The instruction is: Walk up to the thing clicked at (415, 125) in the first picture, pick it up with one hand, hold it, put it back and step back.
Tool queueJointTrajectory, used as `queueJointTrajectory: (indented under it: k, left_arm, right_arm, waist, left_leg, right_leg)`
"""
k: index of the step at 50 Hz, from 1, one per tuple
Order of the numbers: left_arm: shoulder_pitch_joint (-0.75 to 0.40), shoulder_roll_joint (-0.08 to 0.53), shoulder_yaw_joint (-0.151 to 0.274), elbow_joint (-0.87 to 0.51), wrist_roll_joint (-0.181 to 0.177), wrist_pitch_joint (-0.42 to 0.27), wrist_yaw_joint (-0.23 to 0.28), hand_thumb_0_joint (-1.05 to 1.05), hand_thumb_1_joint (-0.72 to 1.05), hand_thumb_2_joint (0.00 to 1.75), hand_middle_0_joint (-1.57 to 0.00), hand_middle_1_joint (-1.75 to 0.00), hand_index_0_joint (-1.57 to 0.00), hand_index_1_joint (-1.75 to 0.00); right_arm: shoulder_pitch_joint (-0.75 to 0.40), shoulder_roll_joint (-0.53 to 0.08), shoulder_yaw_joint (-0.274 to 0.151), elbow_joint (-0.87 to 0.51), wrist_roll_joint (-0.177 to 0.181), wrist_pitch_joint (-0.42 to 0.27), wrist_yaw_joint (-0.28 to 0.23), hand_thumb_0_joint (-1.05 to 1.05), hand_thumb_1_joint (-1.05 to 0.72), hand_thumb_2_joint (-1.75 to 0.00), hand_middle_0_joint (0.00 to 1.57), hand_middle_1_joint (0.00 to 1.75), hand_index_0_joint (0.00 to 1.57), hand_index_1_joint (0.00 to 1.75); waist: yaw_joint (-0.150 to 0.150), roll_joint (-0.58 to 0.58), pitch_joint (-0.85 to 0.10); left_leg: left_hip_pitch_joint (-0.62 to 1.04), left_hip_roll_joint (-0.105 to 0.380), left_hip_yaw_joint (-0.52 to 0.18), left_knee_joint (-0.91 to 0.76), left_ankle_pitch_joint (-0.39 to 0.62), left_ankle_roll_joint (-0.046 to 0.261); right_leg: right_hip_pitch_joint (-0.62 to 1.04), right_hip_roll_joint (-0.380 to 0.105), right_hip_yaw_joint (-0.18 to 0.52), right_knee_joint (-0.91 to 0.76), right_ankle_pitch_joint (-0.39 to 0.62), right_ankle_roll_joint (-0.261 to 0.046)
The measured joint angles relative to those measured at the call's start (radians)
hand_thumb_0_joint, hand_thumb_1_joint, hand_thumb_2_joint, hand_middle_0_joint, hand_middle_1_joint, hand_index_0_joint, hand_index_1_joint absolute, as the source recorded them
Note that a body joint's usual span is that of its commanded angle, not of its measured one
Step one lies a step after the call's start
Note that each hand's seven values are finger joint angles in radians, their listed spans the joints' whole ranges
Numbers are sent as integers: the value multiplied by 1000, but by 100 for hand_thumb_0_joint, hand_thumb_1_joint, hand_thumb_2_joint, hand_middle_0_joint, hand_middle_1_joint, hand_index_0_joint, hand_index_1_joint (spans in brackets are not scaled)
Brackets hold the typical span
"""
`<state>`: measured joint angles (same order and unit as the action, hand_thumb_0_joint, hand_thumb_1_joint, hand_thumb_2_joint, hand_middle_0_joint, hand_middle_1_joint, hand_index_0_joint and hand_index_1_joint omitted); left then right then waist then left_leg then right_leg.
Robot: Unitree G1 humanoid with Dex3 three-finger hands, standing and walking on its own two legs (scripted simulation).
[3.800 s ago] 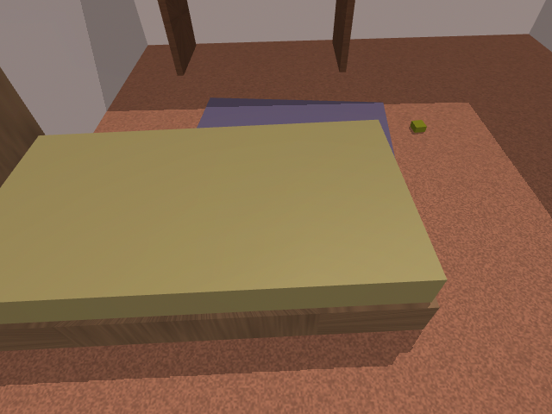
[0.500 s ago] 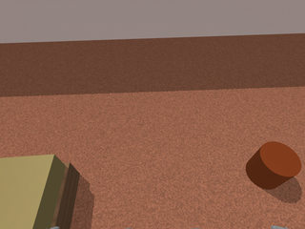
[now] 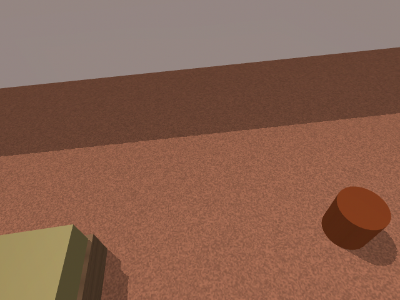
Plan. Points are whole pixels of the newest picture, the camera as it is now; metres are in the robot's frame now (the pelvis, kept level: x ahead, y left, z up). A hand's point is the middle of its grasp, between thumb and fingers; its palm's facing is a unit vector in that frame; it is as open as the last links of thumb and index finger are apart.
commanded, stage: walk up
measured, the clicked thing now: out of the picture +0.76 +1.84 -0.74
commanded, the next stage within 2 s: stand in 0.42 s
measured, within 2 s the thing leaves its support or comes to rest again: neither
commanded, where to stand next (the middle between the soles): +0.07 +0.00 m, yaw +2 degrees
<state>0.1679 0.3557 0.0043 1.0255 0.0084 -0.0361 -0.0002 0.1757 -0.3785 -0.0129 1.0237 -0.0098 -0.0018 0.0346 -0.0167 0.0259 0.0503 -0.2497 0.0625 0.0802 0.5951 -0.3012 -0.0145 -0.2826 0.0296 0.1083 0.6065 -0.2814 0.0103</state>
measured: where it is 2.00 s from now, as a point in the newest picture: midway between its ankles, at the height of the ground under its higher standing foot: outside the picture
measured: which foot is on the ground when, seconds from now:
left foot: down 0.00-1.00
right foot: down 0.00-1.00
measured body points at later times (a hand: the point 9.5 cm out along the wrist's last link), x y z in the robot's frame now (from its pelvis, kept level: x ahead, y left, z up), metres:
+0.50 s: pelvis +0.01 +0.01 +0.01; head +0.02 +0.00 +0.46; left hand +0.12 +0.30 -0.11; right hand +0.09 -0.30 -0.12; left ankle +0.01 +0.13 -0.73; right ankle +0.03 -0.13 -0.73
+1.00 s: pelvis +0.00 +0.01 +0.02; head +0.00 +0.00 +0.47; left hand +0.07 +0.31 -0.11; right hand +0.07 -0.30 -0.12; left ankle +0.01 +0.13 -0.73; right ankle +0.03 -0.13 -0.73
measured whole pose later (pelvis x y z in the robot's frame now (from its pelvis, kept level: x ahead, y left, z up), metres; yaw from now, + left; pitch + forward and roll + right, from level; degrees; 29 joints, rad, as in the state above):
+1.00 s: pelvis +0.00 +0.01 +0.02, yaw +1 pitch -3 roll +0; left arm 0.11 0.35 0.00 1.14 0.01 -0.01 -0.01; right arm 0.10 -0.35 -0.03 1.15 -0.01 0.00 0.02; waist -0.02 0.01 0.06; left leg -0.13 0.04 0.08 0.35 -0.16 -0.01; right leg -0.15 0.00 0.10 0.35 -0.15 0.03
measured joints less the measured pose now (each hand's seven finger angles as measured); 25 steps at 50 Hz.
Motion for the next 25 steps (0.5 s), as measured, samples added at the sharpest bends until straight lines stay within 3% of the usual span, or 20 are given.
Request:
queueJointTrajectory:
  k: [25]
  left_arm:
    - [-96, -14, -10, 93, -4, 12, 5, 1, 91, 90, -20, -30, -20, -30]
  right_arm:
    - [-102, 9, -14, 90, 6, 6, -13, 0, -91, -90, 20, 30, 20, 30]
  waist:
    - [-15, -12, 16]
  left_leg:
    - [105, -9, 25, -158, 65, -2]
  right_leg:
    - [93, -11, 22, -148, 65, 14]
